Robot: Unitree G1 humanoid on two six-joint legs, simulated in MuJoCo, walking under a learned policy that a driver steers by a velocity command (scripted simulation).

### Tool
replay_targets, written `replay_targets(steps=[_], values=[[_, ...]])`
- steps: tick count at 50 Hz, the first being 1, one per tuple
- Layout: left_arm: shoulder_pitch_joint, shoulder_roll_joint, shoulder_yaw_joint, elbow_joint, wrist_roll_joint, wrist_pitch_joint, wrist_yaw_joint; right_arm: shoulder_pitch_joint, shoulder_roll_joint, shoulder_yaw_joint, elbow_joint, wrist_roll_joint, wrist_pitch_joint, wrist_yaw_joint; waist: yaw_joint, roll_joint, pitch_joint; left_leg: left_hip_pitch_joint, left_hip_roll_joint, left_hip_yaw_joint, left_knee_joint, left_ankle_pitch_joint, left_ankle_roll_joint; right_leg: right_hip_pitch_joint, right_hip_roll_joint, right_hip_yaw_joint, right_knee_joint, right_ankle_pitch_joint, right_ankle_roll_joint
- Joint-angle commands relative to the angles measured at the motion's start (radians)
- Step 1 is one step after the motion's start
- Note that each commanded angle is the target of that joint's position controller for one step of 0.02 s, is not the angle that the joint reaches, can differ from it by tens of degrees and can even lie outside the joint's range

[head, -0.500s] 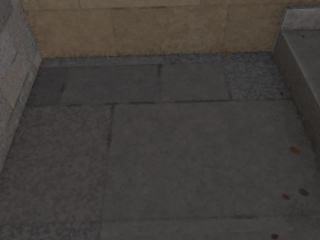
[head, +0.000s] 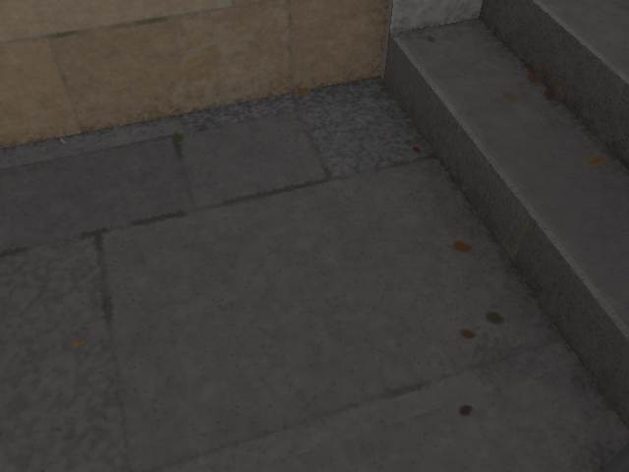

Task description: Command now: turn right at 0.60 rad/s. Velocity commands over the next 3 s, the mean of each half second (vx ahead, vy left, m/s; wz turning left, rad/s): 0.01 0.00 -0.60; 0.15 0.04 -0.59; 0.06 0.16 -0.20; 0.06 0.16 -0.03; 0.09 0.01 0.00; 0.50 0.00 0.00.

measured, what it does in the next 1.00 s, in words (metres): steps to the right, turning right: right foot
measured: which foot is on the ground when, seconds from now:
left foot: down 0.00-0.72, up 0.74-1.00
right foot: down 0.00-0.00, up 0.02-0.70, down 0.72-1.00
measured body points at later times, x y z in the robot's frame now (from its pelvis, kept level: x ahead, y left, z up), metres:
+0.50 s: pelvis +0.03 +0.00 +0.02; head +0.05 +0.01 +0.47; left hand +0.28 +0.16 -0.08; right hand +0.02 -0.26 -0.09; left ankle -0.04 +0.12 -0.73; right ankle -0.01 -0.15 -0.62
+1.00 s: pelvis +0.17 -0.20 +0.01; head +0.18 -0.23 +0.46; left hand +0.26 +0.03 -0.12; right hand +0.29 -0.50 -0.03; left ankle +0.29 -0.16 -0.41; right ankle +0.08 -0.25 -0.73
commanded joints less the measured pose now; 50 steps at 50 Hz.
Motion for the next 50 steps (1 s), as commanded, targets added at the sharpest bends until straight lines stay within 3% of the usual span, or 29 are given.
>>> replay_targets(steps=[1, 2, 3, 4, 6, 7, 10, 15, 17, 20, 23, 26, 31, 33, 35, 36, 37, 38, 39, 40, 41, 42, 43, 44, 46, 47, 48, 49, 50], values=[[0.14, -0.02, 0.011, -0.06, 0.001, 0.002, 0.008, 0.057, -0.307, -0.11, -0.089, -0.011, -0.035, -0.026, 0.061, 0.26, -0.212, 0.484, 0.409, -0.403, -0.157, 0.875, 0.478, -0.249, 0.05, -0.025, 0.242, -0.285, 0.0], [-0.027, 0.075, 0.04, -0.09, 0.021, -0.005, 0.005, 0.098, -0.294, -0.128, -0.079, -0.067, -0.036, -0.032, -0.053, 0.197, -0.091, 0.399, 0.531, -0.54, -0.275, 0.716, 0.535, -0.428, 0.052, -0.134, 0.5, -0.409, 0.084], [-0.056, 0.103, 0.065, -0.068, 0.012, -0.009, 0.024, 0.056, -0.207, -0.094, -0.071, -0.051, -0.05, -0.022, -0.031, 0.132, -0.04, 0.222, 0.472, -0.457, -0.301, 0.498, 0.463, -0.411, -0.009, -0.158, 0.792, -0.313, 0.081], [-0.025, 0.109, 0.075, -0.05, 0.014, -0.005, 0.045, -0.049, -0.106, -0.058, -0.076, -0.029, -0.055, -0.009, 0.045, 0.163, -0.005, 0.073, 0.37, -0.322, -0.294, 0.415, 0.363, -0.37, -0.028, -0.165, 0.992, -0.221, 0.064], [-0.071, 0.102, 0.077, -0.055, 0.021, -0.014, 0.038, -0.149, 0.008, -0.009, -0.089, -0.007, -0.046, -0.007, 0.06, 0.126, -0.005, 0.001, 0.253, -0.122, -0.305, 0.387, 0.3, -0.326, -0.019, -0.199, 1.089, -0.121, 0.025], [-0.138, 0.082, 0.075, -0.081, 0.013, -0.017, 0.035, -0.083, 0.013, -0.003, -0.056, -0.012, -0.035, -0.01, 0.016, 0.049, -0.027, 0.117, 0.228, -0.107, -0.294, 0.272, 0.293, -0.418, -0.029, -0.185, 0.964, -0.109, 0.039], [-0.153, 0.074, 0.079, -0.059, -0.009, -0.005, 0.02, 0.089, -0.073, -0.032, -0.019, -0.013, -0.027, -0.001, -0.077, 0.115, 0.017, 0.344, 0.266, -0.118, -0.34, 0.171, 0.337, -0.548, -0.04, -0.14, 0.875, -0.025, 0.064], [-0.132, 0.102, 0.095, -0.042, 0.02, 0.014, 0.02, 0.101, -0.098, -0.039, -0.001, -0.02, -0.04, 0.039, -0.059, 0.096, 0.046, 0.375, 0.354, -0.06, -0.399, 0.325, 0.395, -0.49, -0.109, -0.217, 0.699, -0.068, 0.088], [-0.173, 0.052, 0.074, -0.06, 0.036, 0.034, 0.001, 0.12, -0.108, -0.047, 0.02, -0.024, -0.047, 0.022, -0.046, 0.097, 0.042, 0.359, 0.359, 0.009, -0.414, 0.398, 0.399, -0.436, -0.154, -0.284, 0.657, -0.086, 0.084], [-0.175, 0.03, 0.051, -0.079, 0.021, 0.05, -0.029, 0.132, -0.099, -0.05, 0.022, -0.064, -0.063, 0.001, -0.05, 0.088, 0.037, 0.418, 0.415, 0.067, -0.381, 0.625, 0.389, -0.442, -0.202, -0.26, 0.758, -0.096, 0.06], [-0.202, 0.032, 0.052, -0.088, 0.04, 0.065, -0.057, 0.159, -0.085, -0.049, 0.033, -0.056, -0.087, -0.014, -0.049, 0.11, 0.032, 0.428, 0.343, 0.144, -0.39, 0.475, 0.331, -0.373, -0.221, -0.319, 0.606, -0.062, 0.043], [-0.246, -0.035, 0.029, -0.099, 0.045, 0.079, -0.08, 0.237, -0.118, -0.064, 0.078, -0.066, -0.088, -0.023, -0.097, 0.152, 0.131, 0.499, 0.406, 0.1, -0.499, 0.146, 0.328, -0.452, -0.25, -0.325, 0.49, -0.084, -0.01], [-0.212, -0.058, 0.027, -0.09, 0.039, 0.071, -0.115, 0.202, -0.15, -0.08, 0.084, -0.063, -0.081, -0.027, -0.063, 0.102, 0.135, 0.536, 0.451, 0.219, -0.484, 0.504, 0.299, -0.36, -0.255, -0.371, 0.36, -0.149, -0.077], [-0.175, -0.027, 0.043, -0.068, 0.031, 0.055, -0.11, 0.168, -0.192, -0.102, 0.066, -0.047, -0.085, -0.052, -0.024, 0.169, 0.105, 0.496, 0.385, 0.3, -0.422, 0.698, 0.231, -0.203, -0.189, -0.43, 0.245, -0.126, -0.069], [-0.041, 0.039, 0.074, -0.02, -0.006, 0.034, -0.084, 0.105, -0.22, -0.111, 0.05, -0.06, -0.059, -0.036, 0.092, 0.172, 0.035, 0.466, 0.361, 0.328, -0.233, 1.003, 0.201, 0.034, -0.102, -0.486, 0.003, 0.122, -0.104], [0.14, 0.098, 0.11, 0.044, -0.034, 0.007, -0.044, 0.119, -0.212, -0.109, 0.024, -0.072, -0.046, -0.037, 0.129, 0.08, -0.02, 0.35, 0.263, 0.376, 0.04, 1.107, 0.13, 0.306, -0.025, -0.496, -0.178, 0.317, -0.141], [0.363, 0.132, 0.136, 0.094, 0.02, 0.006, 0.01, 0.301, -0.062, -0.067, 0.075, -0.106, -0.035, -0.023, 0.128, -0.039, -0.275, 0.008, 0.176, 0.334, 0.335, 0.31, -0.008, 0.849, -0.133, -0.304, -0.094, 0.802, -0.267], [0.658, 0.272, 0.156, 0.194, 0.039, 0.017, 0.008, 0.398, 0.046, -0.035, -0.001, -0.128, -0.046, 0.065, 0.116, -0.126, -0.496, -0.313, -0.027, 0.143, 0.73, -0.176, -0.002, 1.221, -0.337, 0.215, -0.131, 0.894, -0.494], [0.299, 0.34, 0.187, 0.052, 0.063, 0.06, 0.013, -0.052, -0.093, -0.093, -0.022, 0.118, -0.016, -0.028, 0.172, -0.079, -0.096, -0.626, -0.018, 0.172, 1.266, -0.325, -0.065, 0.843, -0.51, 0.214, -0.122, 1.782, -0.478], [0.262, 0.304, 0.172, 0.014, 0.024, 0.075, 0.035, -0.155, -0.071, -0.076, -0.096, 0.083, -0.032, -0.046, 0.174, -0.051, -0.124, -0.617, 0.067, 0.075, 1.378, -0.25, -0.042, 0.728, -0.461, 0.076, -0.156, 1.576, -0.397], [0.238, 0.205, 0.131, 0.021, 0.028, 0.07, 0.051, -0.182, -0.064, -0.071, -0.091, 0.043, -0.026, -0.047, 0.139, -0.079, -0.071, -0.67, 0.08, 0.061, 1.417, -0.212, -0.006, 0.673, -0.383, 0.001, -0.145, 1.325, -0.294], [0.402, 0.08, 0.087, 0.173, 0.033, 0.025, -0.008, -0.028, -0.115, -0.079, -0.099, -0.032, -0.093, -0.013, 0.043, -0.407, -0.231, -0.763, 0.001, -0.036, 1.776, -0.354, 0.055, 0.711, -0.404, 0.001, -0.057, 1.313, -0.367], [0.405, 0.015, 0.05, 0.24, 0.056, 0.012, -0.055, -0.062, -0.079, -0.06, -0.11, -0.012, -0.107, -0.01, -0.004, -0.242, -0.106, -0.82, -0.007, -0.063, 1.881, -0.363, 0.139, 0.479, -0.422, 0.028, -0.097, 1.23, -0.34], [0.251, 0.003, 0.058, 0.123, 0.045, 0.023, 0.013, -0.122, 0.04, -0.026, -0.077, 0.007, -0.034, -0.018, -0.025, 0.119, 0.01, -0.822, 0.067, -0.012, 1.755, -0.084, 0.117, 0.324, -0.352, -0.01, -0.158, 0.603, -0.202], [0.114, 0.048, 0.044, 0.097, 0.06, 0.029, 0.035, -0.112, 0.171, 0.029, -0.121, 0.001, 0.035, -0.04, -0.115, 0.069, 0.136, -0.883, 0.024, -0.001, 1.82, -0.064, 0.098, 0.012, -0.357, -0.039, -0.234, 0.327, -0.178], [0.084, 0.035, 0.022, 0.084, 0.051, 0.028, 0.044, -0.15, 0.144, 0.034, -0.149, -0.005, 0.065, -0.053, -0.122, 0.055, 0.179, -0.867, 0.024, 0.002, 1.783, -0.024, 0.076, -0.102, -0.341, -0.041, -0.285, 0.323, -0.182], [0.057, 0.042, 0.013, 0.067, 0.065, 0.015, 0.053, -0.214, 0.13, 0.044, -0.197, -0.009, 0.073, -0.055, -0.141, 0.038, 0.217, -0.758, 0.055, -0.008, 1.516, 0.046, 0.07, -0.232, -0.317, -0.108, -0.352, 0.338, -0.149], [0.059, 0.03, 0.004, 0.087, 0.043, 0.007, 0.057, -0.269, 0.087, 0.043, -0.223, 0.006, 0.068, -0.063, -0.116, -0.009, 0.247, -0.691, 0.033, 0.055, 1.276, 0.091, 0.065, -0.278, -0.249, -0.163, -0.413, 0.37, -0.126], [0.184, 0.057, 0.014, 0.099, 0.021, -0.002, 0.07, -0.332, 0.063, 0.036, -0.224, -0.007, 0.079, -0.075, -0.034, -0.027, 0.226, -0.677, -0.002, 0.145, 1.196, 0.073, 0.073, -0.148, -0.273, -0.116, -0.465, 0.713, -0.139]])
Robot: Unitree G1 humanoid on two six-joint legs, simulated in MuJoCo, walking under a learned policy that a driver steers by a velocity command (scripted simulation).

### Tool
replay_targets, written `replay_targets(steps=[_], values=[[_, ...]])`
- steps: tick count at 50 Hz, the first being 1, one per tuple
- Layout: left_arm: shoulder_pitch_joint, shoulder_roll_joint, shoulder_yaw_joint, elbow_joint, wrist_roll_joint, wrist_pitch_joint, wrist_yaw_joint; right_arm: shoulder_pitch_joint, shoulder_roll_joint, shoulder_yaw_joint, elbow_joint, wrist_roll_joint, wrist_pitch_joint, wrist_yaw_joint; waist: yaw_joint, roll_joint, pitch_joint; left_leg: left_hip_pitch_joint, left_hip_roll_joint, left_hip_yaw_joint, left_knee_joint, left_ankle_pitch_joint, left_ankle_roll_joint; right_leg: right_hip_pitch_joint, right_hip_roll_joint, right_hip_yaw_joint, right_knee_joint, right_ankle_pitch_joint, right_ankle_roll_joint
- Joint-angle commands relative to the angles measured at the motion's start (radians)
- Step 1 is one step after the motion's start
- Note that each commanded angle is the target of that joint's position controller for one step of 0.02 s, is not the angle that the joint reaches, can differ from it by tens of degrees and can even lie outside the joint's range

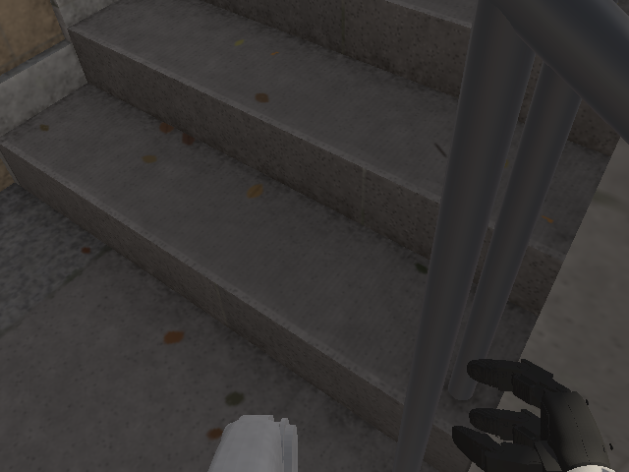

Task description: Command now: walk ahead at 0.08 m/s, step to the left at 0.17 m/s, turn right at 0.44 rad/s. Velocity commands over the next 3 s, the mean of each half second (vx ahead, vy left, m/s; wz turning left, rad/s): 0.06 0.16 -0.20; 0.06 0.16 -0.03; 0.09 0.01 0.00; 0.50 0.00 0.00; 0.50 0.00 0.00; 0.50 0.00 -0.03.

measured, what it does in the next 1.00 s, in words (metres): climbs: left foot 0.16 m higher, then right foot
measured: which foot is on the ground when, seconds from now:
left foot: up 0.00-0.16, down 0.18-0.68, up 0.70-1.00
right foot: down 0.00-0.20, up 0.22-0.62, down 0.64-1.00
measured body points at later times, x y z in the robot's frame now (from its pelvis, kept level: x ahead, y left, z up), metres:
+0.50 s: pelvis +0.15 +0.05 +0.15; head +0.22 +0.02 +0.60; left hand +0.47 +0.18 +0.11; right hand +0.15 -0.21 +0.02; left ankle +0.18 +0.09 -0.58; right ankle +0.09 -0.07 -0.46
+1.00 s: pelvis +0.18 +0.11 +0.15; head +0.21 +0.10 +0.59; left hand +0.28 +0.39 +0.04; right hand +0.36 -0.14 +0.05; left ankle +0.20 +0.24 -0.54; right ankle +0.19 -0.06 -0.58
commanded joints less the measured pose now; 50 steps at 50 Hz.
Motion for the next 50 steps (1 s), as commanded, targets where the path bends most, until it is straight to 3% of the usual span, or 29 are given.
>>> replay_targets(steps=[1, 3, 4, 7, 9, 10, 11, 12, 13, 14, 15, 16, 17, 19, 21, 25, 29, 31, 32, 33, 34, 35, 36, 37, 40, 42, 45, 47, 50], values=[[-0.045, 0.197, 0.031, -0.115, -0.002, -0.065, 0.027, -0.076, -0.014, 0.021, -0.118, -0.009, 0.037, -0.02, -0.032, -0.115, 0.125, 0.251, 0.029, 0.042, -0.323, 0.029, 0.023, -0.252, -0.31, 0.167, -0.358, 0.971, -0.059], [0.074, 0.194, 0.054, -0.085, -0.022, -0.062, 0.028, -0.002, -0.005, 0.022, -0.046, -0.033, 0.069, -0.019, 0.021, -0.108, -0.033, 0.208, -0.006, 0.129, -0.414, -0.025, 0.046, 0.144, -0.265, 0.028, -0.251, 1.379, 0.061], [0.109, 0.21, 0.066, -0.084, -0.03, -0.064, 0.034, 0.052, -0.015, 0.018, -0.024, -0.02, 0.067, -0.018, 0.034, -0.222, -0.068, 0.188, 0.009, 0.108, -0.471, -0.126, 0.053, 0.29, -0.285, 0.01, -0.163, 1.582, 0.061], [-0.16, 0.224, 0.094, -0.2, -0.038, -0.049, 0.051, 0.17, -0.068, -0.007, 0.028, -0.005, 0.049, -0.027, -0.084, -0.231, -0.194, 0.594, -0.047, 0.086, -0.792, -0.249, 0.09, 0.196, -0.323, -0.039, -0.003, 1.815, 0.032], [-0.217, 0.211, 0.088, -0.23, -0.088, -0.08, 0.03, 0.258, -0.119, -0.04, 0.03, -0.036, 0.061, -0.035, -0.163, -0.191, -0.28, 0.868, -0.135, 0.083, -1.096, -0.207, 0.172, 0.152, -0.3, -0.013, 0.321, 1.953, -0.016], [-0.288, 0.214, 0.091, -0.245, -0.108, -0.096, 0.004, 0.355, -0.175, -0.06, 0.091, -0.017, 0.071, -0.019, -0.289, 0.003, -0.325, 1.072, -0.04, -0.113, -1.341, 0.194, 0.27, -0.047, -0.13, -0.04, 0.736, 1.253, 0.018], [-0.26, 0.095, 0.071, -0.282, -0.061, -0.064, -0.032, 0.193, -0.219, -0.064, 0.118, 0.007, 0.085, -0.031, -0.13, 0.346, -0.372, 1.056, 0.185, -0.576, -1.62, 0.518, 0.449, -0.34, 0.132, 0.051, 1.19, -0.079, 0.107], [-0.238, 0.015, 0.046, -0.303, -0.008, -0.041, -0.022, 0.162, -0.174, -0.05, 0.077, 0.026, 0.07, -0.033, -0.116, 0.155, -0.29, 0.978, 0.239, -0.681, -1.638, 0.269, 0.49, -0.475, 0.113, 0.153, 1.488, -0.177, 0.064], [-0.238, -0.022, 0.026, -0.336, 0.016, -0.023, -0.011, 0.145, -0.144, -0.04, 0.109, 0.025, 0.061, -0.049, -0.059, 0.043, -0.142, 0.879, 0.228, -0.649, -1.66, -0.028, 0.424, -0.58, 0.066, 0.14, 1.494, -0.199, 0.042], [-0.252, -0.036, 0.008, -0.345, 0.043, 0.005, 0.026, 0.193, -0.113, -0.024, 0.177, 0.015, 0.05, -0.058, -0.014, -0.066, 0.096, 0.714, 0.218, -0.557, -1.69, -0.168, 0.339, -0.673, 0.033, 0.1, 1.415, -0.288, 0.026], [-0.257, -0.023, 0.002, -0.365, 0.044, 0.009, 0.041, 0.226, -0.102, -0.017, 0.223, -0.01, 0.026, -0.06, 0.006, -0.108, 0.137, 0.678, 0.187, -0.516, -1.703, -0.219, 0.296, -0.697, 0.015, 0.1, 1.343, -0.279, 0.017], [-0.257, -0.008, 0.006, -0.358, 0.053, 0.014, 0.044, 0.277, -0.097, -0.022, 0.238, -0.017, 0.002, -0.053, -0.024, -0.103, 0.107, 0.724, 0.185, -0.482, -1.724, -0.21, 0.299, -0.728, 0.033, 0.047, 1.454, -0.264, 0.007], [-0.273, -0.007, 0.007, -0.374, 0.033, 0.014, 0.038, 0.289, -0.094, -0.018, 0.256, -0.012, -0.015, -0.045, -0.028, -0.056, 0.081, 0.779, 0.158, -0.402, -1.722, -0.031, 0.297, -0.754, 0.039, 0.038, 1.461, -0.244, 0.012], [-0.509, 0.001, -0.002, -0.475, -0.017, -0.01, 0.006, 0.344, -0.134, -0.014, 0.227, -0.012, -0.061, -0.071, -0.155, 0.023, -0.067, 1.27, 0.212, -0.417, -1.637, 0.673, 0.336, -0.897, 0.027, 0.133, 1.374, -0.401, 0.07], [-0.528, 0.041, 0.005, -0.482, -0.035, -0.02, -0.005, 0.42, -0.182, -0.024, 0.214, -0.027, -0.071, -0.091, -0.156, -0.081, -0.116, 1.376, 0.198, -0.338, -1.604, 0.852, 0.314, -0.817, 0.014, 0.12, 1.059, -0.336, 0.077], [-0.564, -0.003, -0.014, -0.481, -0.05, 0.006, -0.014, 0.426, -0.21, -0.036, 0.203, -0.026, -0.073, -0.086, -0.122, 0.022, -0.179, 1.384, 0.161, -0.266, -1.673, 0.86, 0.303, -0.614, -0.024, -0.019, 0.715, -0.121, 0.091], [-0.512, -0.041, -0.029, -0.446, -0.043, 0.034, 0.012, 0.372, -0.219, -0.062, 0.182, -0.029, -0.051, -0.042, -0.081, 0.14, -0.199, 1.257, 0.078, -0.192, -1.626, 0.74, 0.244, -0.369, -0.035, -0.077, 0.322, 0.035, 0.078], [-0.404, -0.039, -0.021, -0.385, -0.047, 0.055, 0.034, 0.322, -0.2, -0.066, 0.157, -0.025, -0.027, -0.014, -0.042, 0.056, -0.166, 1.144, 0.0, -0.11, -1.592, 0.554, 0.217, -0.198, 0.003, -0.172, 0.046, 0.119, 0.093], [-0.351, -0.033, -0.01, -0.357, -0.045, 0.063, 0.047, 0.32, -0.195, -0.071, 0.146, -0.017, -0.019, -0.001, -0.037, 0.049, -0.14, 1.044, -0.031, -0.097, -1.519, 0.412, 0.19, -0.051, -0.01, -0.191, -0.1, 0.353, 0.108], [-0.281, 0.008, 0.013, -0.328, -0.043, 0.074, 0.06, 0.349, -0.204, -0.073, 0.142, -0.021, -0.015, 0.007, -0.019, 0.033, -0.127, 0.98, -0.042, -0.113, -1.444, 0.196, 0.154, 0.074, -0.07, -0.141, -0.266, 0.404, 0.112], [-0.356, 0.055, 0.032, -0.345, -0.004, 0.061, 0.066, 0.362, -0.194, -0.074, 0.129, 0.006, -0.004, 0.034, -0.05, -0.159, -0.133, 0.686, -0.112, -0.094, -1.372, 0.015, 0.089, 0.318, -0.156, -0.059, -0.042, 0.525, 0.055], [-0.322, 0.078, 0.043, -0.367, 0.009, 0.042, 0.065, 0.319, -0.205, -0.066, 0.092, -0.01, 0.002, 0.038, 0.014, -0.261, -0.203, 0.491, -0.108, -0.14, -1.103, -0.211, 0.044, 0.409, -0.352, 0.169, -0.003, 0.599, -0.081], [-0.307, 0.099, 0.052, -0.383, 0.022, 0.015, 0.069, 0.338, -0.243, -0.08, 0.068, -0.039, 0.001, 0.04, 0.017, -0.26, -0.254, 0.42, -0.112, -0.2, -0.767, -0.336, -0.006, 0.365, -0.512, 0.303, -0.003, 0.721, -0.178], [-0.319, 0.08, 0.046, -0.403, 0.028, 0.001, 0.074, 0.348, -0.264, -0.091, 0.078, -0.06, 0.004, 0.044, 0.011, -0.142, -0.242, 0.422, -0.129, -0.259, -0.569, -0.293, -0.042, 0.236, -0.533, 0.338, -0.022, 0.633, -0.202], [-0.336, 0.084, 0.045, -0.365, 0.025, -0.033, 0.075, 0.318, -0.221, -0.081, 0.055, -0.112, 0.034, 0.057, -0.063, -0.038, -0.072, 0.461, -0.143, -0.274, -0.367, -0.065, -0.062, -0.087, -0.37, 0.18, -0.068, 0.34, -0.147], [-0.36, 0.078, 0.037, -0.36, 0.004, -0.035, 0.066, 0.346, -0.216, -0.072, 0.061, -0.102, 0.066, 0.076, -0.1, -0.063, -0.026, 0.544, -0.145, -0.243, -0.456, 0.028, -0.075, -0.186, -0.299, 0.11, -0.045, 0.315, -0.107], [-0.303, 0.117, 0.04, -0.342, 0.006, -0.033, 0.065, 0.261, -0.184, -0.042, 0.016, -0.083, 0.096, 0.074, -0.069, -0.139, 0.006, 0.578, -0.108, -0.158, -0.79, 0.028, -0.091, -0.166, -0.296, 0.114, -0.04, 0.325, -0.095], [-0.291, 0.168, 0.056, -0.334, 0.012, -0.033, 0.059, 0.176, -0.176, -0.024, -0.033, -0.071, 0.095, 0.066, -0.035, -0.221, -0.045, 0.679, -0.046, -0.062, -1.022, -0.06, -0.077, -0.126, -0.316, 0.111, -0.043, 0.436, -0.077], [-0.289, 0.23, 0.083, -0.286, 0.003, -0.013, 0.055, 0.304, -0.151, -0.014, -0.012, -0.036, 0.078, 0.069, -0.08, -0.346, -0.08, 1.058, 0.0, 0.028, -1.448, -0.082, -0.006, -0.234, -0.243, 0.022, -0.036, 0.328, -0.031]])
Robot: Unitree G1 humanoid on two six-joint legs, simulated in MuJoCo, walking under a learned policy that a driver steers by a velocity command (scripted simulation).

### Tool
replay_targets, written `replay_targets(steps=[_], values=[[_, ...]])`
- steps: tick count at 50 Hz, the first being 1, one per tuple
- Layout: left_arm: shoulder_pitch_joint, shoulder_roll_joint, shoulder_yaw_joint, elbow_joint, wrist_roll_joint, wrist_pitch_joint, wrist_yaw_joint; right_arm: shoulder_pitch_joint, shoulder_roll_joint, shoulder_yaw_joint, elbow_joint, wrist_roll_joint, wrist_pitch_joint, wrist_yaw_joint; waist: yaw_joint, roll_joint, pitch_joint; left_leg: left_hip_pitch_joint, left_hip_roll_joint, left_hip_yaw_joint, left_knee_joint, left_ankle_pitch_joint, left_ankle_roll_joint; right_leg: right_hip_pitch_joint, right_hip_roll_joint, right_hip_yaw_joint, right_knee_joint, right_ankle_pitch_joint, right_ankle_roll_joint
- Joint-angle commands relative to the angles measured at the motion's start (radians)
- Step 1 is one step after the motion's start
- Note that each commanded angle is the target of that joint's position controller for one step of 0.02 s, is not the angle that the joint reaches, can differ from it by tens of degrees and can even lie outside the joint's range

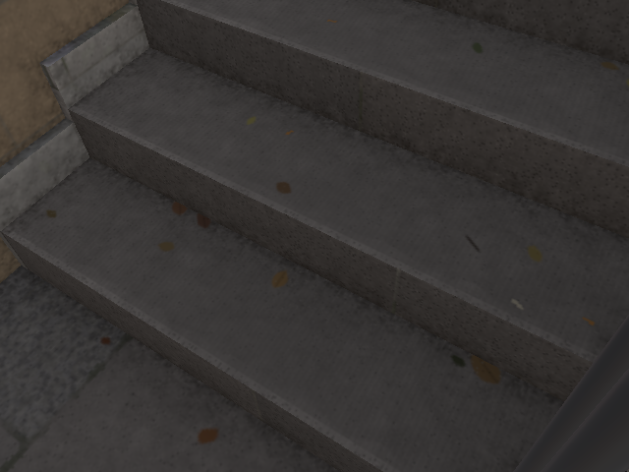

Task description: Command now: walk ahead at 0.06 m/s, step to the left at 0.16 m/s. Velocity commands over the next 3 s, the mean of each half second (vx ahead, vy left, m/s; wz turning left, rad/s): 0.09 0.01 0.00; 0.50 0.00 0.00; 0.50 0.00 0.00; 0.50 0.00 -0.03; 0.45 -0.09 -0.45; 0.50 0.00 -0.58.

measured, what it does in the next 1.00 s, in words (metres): steps to the left: left foot, then right foot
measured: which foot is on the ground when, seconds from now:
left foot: up 0.00-0.02, down 0.04-0.58, up 0.60-0.98, down 1.00-1.00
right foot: down 0.00-0.02, up 0.04-0.56, down 0.58-1.00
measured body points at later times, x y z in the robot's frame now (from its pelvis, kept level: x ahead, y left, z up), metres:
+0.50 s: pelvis -0.01 +0.08 +0.02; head -0.01 +0.10 +0.47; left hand +0.10 +0.33 -0.12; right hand +0.06 -0.18 -0.09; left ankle +0.02 +0.13 -0.72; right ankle -0.05 -0.05 -0.68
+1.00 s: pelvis +0.13 +0.17 +0.00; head +0.15 +0.18 +0.45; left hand +0.12 +0.43 -0.14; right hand +0.28 -0.08 -0.09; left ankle +0.24 +0.29 -0.72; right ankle -0.04 +0.00 -0.72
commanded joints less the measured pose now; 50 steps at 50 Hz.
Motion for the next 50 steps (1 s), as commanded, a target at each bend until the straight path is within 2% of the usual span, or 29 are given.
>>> replay_targets(steps=[1, 2, 3, 4, 5, 6, 7, 10, 11, 12, 15, 17, 19, 22, 23, 25, 26, 28, 29, 30, 31, 32, 33, 36, 40, 44, 46, 49, 50], values=[[-0.072, 0.152, 0.049, -0.049, -0.014, 0.011, -0.005, 0.182, 0.011, 0.002, -0.008, 0.019, -0.014, -0.007, -0.101, -0.251, -0.102, 0.419, -0.037, 0.179, -0.43, 0.053, 0.072, -0.106, -0.036, 0.036, -0.05, 0.185, -0.151], [-0.004, 0.088, 0.046, -0.022, -0.01, 0.038, -0.018, 0.231, 0.001, -0.012, 0.042, 0.021, -0.034, -0.022, -0.111, 0.074, -0.168, 0.546, -0.041, 0.078, -0.452, 0.124, 0.136, -0.185, 0.107, -0.013, 0.357, -0.255, -0.114], [0.031, -0.006, 0.024, -0.055, 0.001, 0.061, -0.022, 0.204, -0.012, -0.001, 0.022, 0.033, -0.055, -0.025, -0.038, 0.214, -0.109, 0.433, 0.125, -0.092, -0.328, 0.578, 0.229, -0.355, 0.227, 0.029, 0.72, -0.404, -0.088], [0.02, 0.008, 0.022, -0.122, -0.029, 0.069, -0.003, 0.146, -0.112, -0.035, -0.038, 0.037, -0.047, -0.055, -0.077, 0.373, -0.2, 0.276, 0.235, -0.33, -0.613, 0.307, 0.309, -0.319, 0.263, 0.098, 0.807, -0.367, -0.053], [0.016, 0.059, 0.035, -0.123, -0.019, 0.073, 0.002, 0.052, -0.081, -0.029, -0.053, 0.037, -0.045, -0.064, -0.009, 0.355, -0.086, 0.134, 0.219, -0.373, -0.724, -0.165, 0.291, -0.296, 0.211, 0.1, 0.832, -0.271, -0.035], [0.001, 0.114, 0.053, -0.1, -0.008, 0.07, 0.001, -0.03, -0.026, -0.018, -0.067, 0.042, -0.045, -0.071, 0.016, 0.25, 0.004, 0.1, 0.186, -0.345, -0.708, -0.274, 0.269, -0.299, 0.192, 0.064, 0.828, -0.214, -0.02], [-0.002, 0.143, 0.063, -0.067, -0.007, 0.066, -0.004, -0.023, -0.007, -0.016, -0.064, 0.048, -0.05, -0.078, -0.003, 0.145, 0.005, 0.12, 0.151, -0.263, -0.677, -0.132, 0.257, -0.268, 0.182, 0.014, 0.808, -0.195, -0.021], [-0.067, 0.066, 0.03, -0.062, -0.046, 0.07, -0.008, 0.068, 0.0, -0.02, -0.01, 0.045, -0.087, -0.105, -0.039, 0.046, -0.021, 0.22, 0.17, -0.239, -0.638, 0.24, 0.284, -0.149, 0.099, 0.002, 0.46, -0.286, -0.057], [-0.026, 0.091, 0.047, -0.008, -0.008, 0.1, -0.038, 0.2, -0.072, -0.055, 0.034, 0.058, -0.137, -0.141, -0.082, -0.102, -0.015, 0.42, 0.365, -0.473, -0.572, 0.572, 0.306, -0.302, 0.128, 0.065, 0.574, -0.223, -0.032], [-0.02, 0.09, 0.053, 0.0, -0.007, 0.112, -0.045, 0.257, -0.105, -0.067, 0.059, 0.08, -0.158, -0.158, -0.09, -0.163, -0.081, 0.48, 0.417, -0.504, -0.549, 0.718, 0.318, -0.315, 0.141, 0.146, 0.703, -0.196, -0.03], [-0.038, 0.087, 0.053, -0.001, -0.034, 0.12, -0.065, 0.135, -0.052, -0.048, 0.059, 0.069, -0.181, -0.15, -0.039, -0.085, -0.118, 0.393, 0.304, -0.343, -0.596, 0.469, 0.284, -0.249, 0.177, 0.191, 0.732, -0.106, -0.037], [-0.047, 0.102, 0.062, 0.013, -0.032, 0.125, -0.075, 0.094, -0.007, -0.033, 0.061, 0.069, -0.179, -0.144, -0.044, -0.013, -0.101, 0.344, 0.234, -0.265, -0.631, 0.345, 0.251, -0.192, 0.198, 0.171, 0.678, -0.061, -0.014], [-0.073, 0.078, 0.049, 0.006, -0.029, 0.123, -0.097, 0.136, 0.005, -0.03, 0.091, 0.067, -0.168, -0.138, -0.068, -0.002, -0.084, 0.384, 0.206, -0.259, -0.639, 0.217, 0.233, -0.225, 0.205, 0.183, 0.57, -0.059, -0.012], [-0.047, 0.024, 0.026, 0.016, -0.048, 0.127, -0.097, 0.214, -0.033, -0.047, 0.145, 0.045, -0.155, -0.127, -0.085, 0.082, -0.018, 0.367, 0.157, -0.231, -0.688, -0.02, 0.225, -0.203, 0.2, 0.062, 0.305, -0.182, -0.001], [0.036, 0.043, 0.027, 0.012, -0.054, 0.097, -0.122, 0.247, -0.089, -0.069, 0.158, 0.044, -0.144, -0.099, -0.047, 0.22, -0.182, 0.263, 0.092, -0.174, -0.772, -0.423, 0.227, 0.0, 0.216, -0.07, 0.262, -0.31, -0.017], [0.026, 0.062, 0.029, 0.018, -0.064, 0.07, -0.132, 0.17, -0.059, -0.069, 0.155, 0.042, -0.133, -0.081, -0.056, 0.183, -0.008, 0.093, 0.037, -0.122, -0.832, -0.328, 0.19, 0.131, 0.232, -0.162, 0.019, -0.303, -0.051], [0.04, 0.063, 0.03, 0.023, -0.039, 0.053, -0.125, 0.196, -0.086, -0.074, 0.173, 0.05, -0.136, -0.079, -0.055, 0.138, 0.004, 0.067, 0.085, -0.167, -0.829, -0.295, 0.197, 0.213, 0.224, -0.162, -0.069, -0.239, -0.093], [0.25, 0.071, 0.036, 0.093, -0.011, 0.022, -0.11, 0.102, -0.097, -0.085, 0.165, 0.066, -0.153, -0.086, 0.055, 0.039, 0.037, -0.09, -0.004, -0.06, -0.714, -0.254, 0.1, 0.503, 0.204, -0.163, -0.335, -0.083, -0.178], [0.328, 0.085, 0.038, 0.112, -0.007, -0.004, -0.097, 0.046, -0.033, -0.071, 0.138, 0.085, -0.163, -0.082, 0.096, -0.173, 0.017, -0.31, -0.084, 0.038, -0.369, -0.202, 0.086, 0.67, -0.022, 0.128, -0.451, -0.232, -0.219], [0.246, 0.128, 0.05, 0.063, -0.014, -0.026, -0.08, 0.006, -0.003, -0.056, 0.088, 0.079, -0.186, -0.071, 0.064, -0.266, 0.059, -0.465, -0.06, 0.013, -0.133, -0.12, 0.121, 0.559, -0.336, 0.582, -0.535, -0.518, -0.322], [0.216, 0.135, 0.058, 0.073, -0.012, -0.037, -0.068, -0.008, -0.029, -0.058, 0.073, 0.065, -0.201, -0.05, 0.03, -0.159, 0.108, -0.43, -0.007, -0.11, -0.028, -0.01, 0.136, 0.402, -0.382, 0.649, -0.587, -0.555, -0.397], [0.102, 0.119, 0.06, 0.064, -0.014, -0.053, -0.06, 0.051, -0.04, -0.068, 0.098, 0.08, -0.208, -0.033, -0.047, -0.106, 0.121, -0.403, -0.014, -0.124, 0.008, 0.046, 0.127, 0.368, -0.324, 0.553, -0.59, -0.424, -0.365], [0.071, 0.114, 0.058, 0.063, -0.018, -0.067, -0.063, 0.105, -0.062, -0.074, 0.126, 0.071, -0.209, -0.023, -0.065, -0.075, 0.065, -0.347, -0.02, -0.101, 0.037, 0.07, 0.113, 0.378, -0.257, 0.434, -0.584, -0.304, -0.32], [0.1, 0.079, 0.048, 0.103, -0.031, -0.09, -0.069, 0.114, -0.037, -0.074, 0.141, 0.021, -0.186, -0.014, -0.049, -0.093, 0.012, -0.294, -0.01, 0.005, 0.133, 0.158, 0.063, 0.356, -0.146, 0.207, -0.562, -0.052, -0.257], [0.184, 0.049, 0.035, 0.159, -0.048, -0.093, -0.072, 0.005, 0.01, -0.055, 0.093, 0.024, -0.156, -0.001, -0.003, -0.174, 0.054, -0.291, 0.052, 0.059, -0.003, 0.259, 0.024, 0.334, -0.131, 0.132, -0.567, 0.019, -0.259], [0.136, 0.149, 0.058, 0.152, -0.035, -0.096, -0.057, -0.079, 0.008, -0.056, 0.038, 0.047, -0.143, -0.003, 0.004, -0.165, 0.072, -0.143, 0.083, 0.085, -0.226, 0.31, 0.045, 0.287, -0.162, 0.065, -0.584, 0.106, -0.222], [0.114, 0.152, 0.05, 0.158, -0.035, -0.089, -0.079, -0.059, 0.001, -0.053, 0.041, 0.043, -0.148, 0.004, -0.008, -0.225, 0.068, -0.03, 0.083, 0.111, -0.274, 0.239, 0.078, 0.264, -0.169, 0.03, -0.573, 0.078, -0.217], [0.12, 0.147, 0.04, 0.177, -0.022, -0.071, -0.088, 0.108, -0.035, -0.075, 0.097, 0.039, -0.161, -0.004, -0.073, -0.187, 0.026, 0.15, 0.013, 0.156, -0.416, 0.092, 0.115, 0.292, -0.149, -0.024, -0.296, 0.361, -0.204], [0.077, 0.15, 0.039, 0.14, -0.1, -0.062, -0.085, 0.299, -0.152, -0.123, 0.132, 0.142, -0.187, -0.029, -0.185, -0.097, -0.084, 0.405, -0.012, 0.116, -0.441, 0.2, 0.139, 0.18, -0.098, -0.014, -0.039, 0.528, -0.175]])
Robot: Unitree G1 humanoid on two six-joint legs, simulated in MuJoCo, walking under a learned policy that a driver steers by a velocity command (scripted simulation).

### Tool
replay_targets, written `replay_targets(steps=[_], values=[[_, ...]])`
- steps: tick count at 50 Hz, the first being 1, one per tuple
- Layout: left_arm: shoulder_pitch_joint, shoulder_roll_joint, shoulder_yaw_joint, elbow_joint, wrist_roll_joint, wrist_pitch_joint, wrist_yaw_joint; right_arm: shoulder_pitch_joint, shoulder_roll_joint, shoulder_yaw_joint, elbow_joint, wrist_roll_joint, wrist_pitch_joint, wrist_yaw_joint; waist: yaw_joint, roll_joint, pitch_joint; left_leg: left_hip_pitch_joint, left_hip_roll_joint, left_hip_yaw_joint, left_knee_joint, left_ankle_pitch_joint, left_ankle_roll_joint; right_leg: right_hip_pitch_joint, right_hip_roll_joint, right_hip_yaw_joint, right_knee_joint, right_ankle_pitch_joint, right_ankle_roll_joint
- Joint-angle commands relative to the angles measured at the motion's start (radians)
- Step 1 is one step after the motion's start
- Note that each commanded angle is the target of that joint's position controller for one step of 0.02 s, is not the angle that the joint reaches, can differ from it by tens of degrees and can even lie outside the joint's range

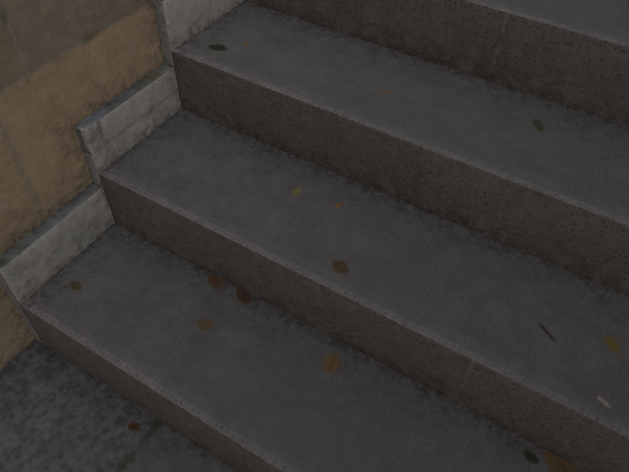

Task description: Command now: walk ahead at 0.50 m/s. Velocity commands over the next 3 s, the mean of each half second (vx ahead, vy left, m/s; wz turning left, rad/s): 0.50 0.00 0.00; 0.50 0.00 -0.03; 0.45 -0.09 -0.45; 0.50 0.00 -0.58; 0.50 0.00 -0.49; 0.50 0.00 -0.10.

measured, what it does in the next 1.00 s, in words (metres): climbs: right foot 0.16 m higher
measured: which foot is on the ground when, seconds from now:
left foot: down 0.00-0.64, up 0.66-1.00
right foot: down 0.00-0.00, up 0.02-0.60, down 0.62-1.00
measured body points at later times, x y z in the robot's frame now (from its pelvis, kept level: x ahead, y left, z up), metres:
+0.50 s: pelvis +0.24 +0.07 +0.01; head +0.26 +0.09 +0.46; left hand +0.44 +0.26 -0.09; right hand +0.16 -0.16 -0.12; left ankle +0.11 +0.13 -0.73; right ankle +0.35 -0.02 -0.44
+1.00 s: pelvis +0.56 +0.07 +0.17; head +0.58 +0.05 +0.62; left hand +0.46 +0.27 +0.03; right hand +0.78 -0.09 +0.07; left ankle +0.65 +0.22 -0.33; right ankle +0.50 +0.01 -0.57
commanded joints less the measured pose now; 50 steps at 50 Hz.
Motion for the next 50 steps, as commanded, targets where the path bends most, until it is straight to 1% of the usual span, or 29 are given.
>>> replay_targets(steps=[1, 2, 3, 4, 5, 9, 13, 14, 17, 20, 22, 24, 25, 27, 28, 29, 31, 32, 33, 34, 35, 36, 38, 39, 42, 45, 46, 48, 50], values=[[-0.092, 0.107, 0.0, -0.111, -0.024, 0.004, 0.005, 0.392, -0.298, -0.097, 0.029, 0.071, -0.046, -0.05, -0.229, 0.171, -0.158, 0.627, 0.113, -0.197, -0.074, 0.09, 0.062, -0.495, -0.026, -0.029, 0.693, 0.338, -0.103], [0.022, 0.001, -0.027, -0.127, -0.03, -0.015, 0.007, 0.398, -0.315, -0.079, 0.043, 0.022, -0.06, -0.048, -0.126, 0.444, -0.267, 0.769, 0.272, -0.655, -0.259, -0.124, 0.167, -0.778, 0.127, 0.057, 1.016, -0.19, -0.069], [-0.001, 0.065, -0.015, -0.098, -0.052, -0.034, 0.0, 0.335, -0.236, -0.062, 0.021, 0.002, -0.072, -0.038, -0.122, 0.282, -0.242, 0.689, 0.296, -0.761, -0.328, -0.244, 0.183, -0.863, 0.073, 0.157, 1.208, -0.127, -0.081], [-0.101, 0.118, -0.002, -0.107, -0.06, -0.039, -0.006, 0.278, -0.172, -0.046, 0.02, 0.006, -0.074, -0.039, -0.131, 0.157, -0.156, 0.599, 0.28, -0.613, -0.315, -0.271, 0.159, -0.938, 0.01, 0.136, 1.265, -0.054, -0.104], [-0.163, 0.112, -0.006, -0.136, -0.048, -0.043, 0.002, 0.196, -0.165, -0.036, 0.015, 0.012, -0.068, -0.038, -0.1, 0.058, -0.103, 0.468, 0.245, -0.518, -0.335, -0.271, 0.135, -0.92, -0.045, 0.11, 1.233, 0.05, -0.115], [-0.154, 0.101, 0.002, -0.145, -0.033, -0.008, 0.016, 0.097, -0.111, -0.007, 0.066, 0.0, -0.095, -0.043, -0.015, 0.087, 0.005, 0.211, 0.136, -0.274, -0.441, -0.03, 0.103, -0.825, -0.089, 0.092, 1.143, 0.251, -0.098], [-0.187, 0.041, -0.01, -0.146, -0.047, 0.031, 0.021, 0.207, -0.091, 0.011, 0.168, 0.0, -0.065, -0.035, -0.024, 0.043, 0.062, 0.304, 0.159, -0.249, -0.43, -0.028, 0.154, -1.135, -0.068, 0.069, 1.521, 0.182, -0.067], [-0.257, 0.025, -0.021, -0.18, 0.066, 0.049, 0.006, 0.255, -0.096, 0.009, 0.181, -0.006, -0.072, -0.024, -0.016, -0.047, 0.084, 0.238, 0.13, -0.221, -0.427, -0.064, 0.139, -1.118, -0.05, 0.018, 1.461, 0.21, -0.07], [-0.38, -0.017, -0.041, -0.236, 0.061, 0.069, 0.008, 0.34, -0.103, 0.008, 0.245, -0.021, -0.08, -0.023, -0.054, 0.035, 0.107, 0.358, 0.15, -0.273, -0.35, -0.06, 0.133, -1.419, 0.01, -0.005, 1.769, 0.091, -0.1], [-0.505, -0.013, -0.061, -0.31, 0.037, 0.058, 0.02, 0.386, -0.104, 0.014, 0.283, -0.025, -0.089, -0.033, -0.065, 0.009, 0.115, 0.495, 0.175, -0.274, -0.349, -0.039, 0.136, -1.616, 0.033, -0.005, 1.807, -0.013, -0.125], [-0.595, -0.074, -0.095, -0.366, 0.015, 0.056, 0.018, 0.424, -0.042, 0.032, 0.33, -0.015, -0.087, -0.048, -0.053, 0.039, 0.161, 0.516, 0.177, -0.236, -0.367, 0.028, 0.106, -1.704, 0.023, -0.004, 1.818, -0.101, -0.159], [-0.623, -0.095, -0.119, -0.399, 0.019, 0.055, 0.014, 0.436, -0.047, 0.032, 0.355, -0.017, -0.076, -0.064, -0.045, 0.031, 0.152, 0.524, 0.13, -0.207, -0.393, 0.075, 0.085, -1.698, 0.013, -0.077, 1.716, -0.137, -0.158], [-0.643, -0.082, -0.12, -0.431, 0.03, 0.053, 0.013, 0.445, -0.051, 0.037, 0.359, -0.002, -0.074, -0.083, -0.043, 0.0, 0.147, 0.519, 0.159, -0.231, -0.45, 0.21, 0.109, -1.617, -0.009, -0.045, 1.607, -0.138, -0.166], [-0.575, -0.071, -0.135, -0.397, 0.013, 0.065, 0.0, 0.406, -0.074, 0.04, 0.348, 0.025, -0.057, -0.087, -0.038, -0.031, 0.086, 0.474, 0.099, -0.059, -0.545, 0.573, 0.106, -1.292, 0.021, -0.173, 1.33, -0.095, -0.191], [-0.527, -0.081, -0.139, -0.379, 0.007, 0.059, -0.004, 0.328, -0.077, 0.047, 0.316, 0.032, -0.058, -0.085, -0.004, 0.005, 0.068, 0.362, 0.097, -0.009, -0.494, 1.063, 0.087, -0.972, 0.047, -0.177, 1.104, -0.019, -0.214], [-0.456, -0.072, -0.13, -0.344, -0.002, 0.053, 0.005, 0.334, -0.111, 0.045, 0.298, 0.038, -0.051, -0.086, 0.023, 0.081, -0.066, 0.343, 0.126, 0.002, -0.391, 1.581, 0.109, -0.723, 0.146, -0.253, 1.095, 0.001, -0.214], [-0.14, -0.001, -0.092, -0.229, -0.005, 0.045, 0.023, 0.273, -0.196, 0.015, 0.294, 0.031, -0.055, -0.089, 0.176, 0.247, -0.252, 0.51, 0.165, 0.007, 0.028, 1.863, 0.09, -0.48, 0.207, -0.146, 0.871, -0.022, -0.241], [-0.036, 0.08, -0.054, -0.171, 0.017, 0.039, 0.024, 0.278, -0.189, 0.006, 0.269, 0.055, -0.068, -0.08, 0.201, 0.173, -0.282, 0.302, 0.091, -0.014, 0.376, 1.562, 0.058, -0.298, 0.097, 0.153, 0.748, -0.065, -0.322], [0.076, 0.24, -0.002, -0.11, 0.031, 0.047, 0.032, 0.231, -0.118, 0.002, 0.206, 0.048, -0.075, -0.04, 0.184, -0.217, -0.328, -0.009, -0.205, -0.037, 0.935, 0.306, -0.007, -0.134, -0.228, 0.814, 0.359, 0.246, -0.481], [-0.027, 0.226, 0.013, -0.096, 0.008, 0.052, 0.036, 0.232, -0.104, -0.004, 0.175, -0.018, -0.087, -0.019, 0.088, -0.135, -0.357, -0.055, -0.201, -0.244, 1.115, 0.048, 0.026, -0.199, -0.228, 1.024, 0.178, 0.24, -0.418], [-0.156, 0.169, 0.008, -0.086, -0.015, 0.047, 0.041, 0.256, -0.048, 0.005, 0.134, -0.023, -0.087, -0.002, -0.006, -0.064, -0.177, -0.111, -0.152, -0.213, 1.165, 0.064, 0.022, -0.373, -0.238, 0.902, 0.157, 0.12, -0.391], [-0.187, 0.092, -0.004, -0.062, -0.013, 0.039, 0.045, 0.184, -0.013, 0.012, 0.112, -0.041, -0.081, -0.009, -0.025, 0.075, -0.06, -0.18, -0.114, -0.182, 1.14, 0.067, 0.034, -0.473, -0.224, 0.768, 0.197, 0.073, -0.347], [-0.151, -0.043, -0.035, 0.016, 0.024, 0.019, 0.044, 0.129, 0.035, 0.023, 0.087, -0.023, -0.047, -0.031, -0.058, 0.089, 0.037, -0.244, -0.095, -0.178, 1.162, 0.01, 0.045, -0.62, -0.165, 0.51, 0.237, 0.127, -0.301], [-0.1, -0.037, -0.034, 0.052, 0.041, 0.01, 0.032, 0.107, 0.061, 0.031, 0.078, -0.011, -0.034, -0.034, -0.052, 0.047, 0.035, -0.319, -0.106, -0.168, 1.217, -0.038, 0.047, -0.575, -0.127, 0.422, 0.21, 0.094, -0.298], [-0.055, -0.031, -0.039, 0.105, 0.029, -0.05, 0.015, 0.027, 0.124, 0.055, -0.003, -0.011, -0.015, -0.051, -0.082, -0.055, 0.055, -0.559, -0.12, -0.213, 1.319, -0.041, 0.057, -0.508, -0.099, 0.301, 0.109, 0.043, -0.254], [-0.081, 0.003, -0.038, 0.092, 0.013, -0.048, 0.001, -0.046, 0.069, 0.061, -0.058, -0.023, -0.014, -0.029, -0.108, -0.005, 0.078, -0.519, -0.066, -0.061, 0.945, 0.087, 0.016, -0.565, -0.017, 0.133, 0.028, 0.07, -0.204], [-0.109, -0.068, -0.08, 0.053, 0.139, -0.016, -0.04, -0.163, 0.015, 0.074, -0.058, -0.018, -0.001, 0.045, -0.031, -0.181, -0.178, -0.549, -0.074, -0.05, 1.083, 0.254, 0.096, -0.567, 0.019, 0.12, 0.069, 0.117, -0.26], [0.088, -0.042, -0.086, 0.106, 0.137, 0.003, -0.055, -0.168, 0.072, 0.092, -0.052, -0.055, 0.014, 0.065, -0.001, -0.166, -0.106, -0.792, -0.065, -0.038, 1.252, 0.217, 0.112, -0.361, -0.026, 0.209, 0.107, 0.222, -0.289], [0.343, -0.054, -0.087, 0.203, 0.13, -0.007, -0.062, -0.245, 0.081, 0.111, -0.043, -0.062, -0.014, 0.032, 0.092, -0.081, -0.026, -1.265, -0.061, -0.14, 1.461, 0.006, 0.128, 0.034, -0.139, 0.388, 0.166, 0.161, -0.353]])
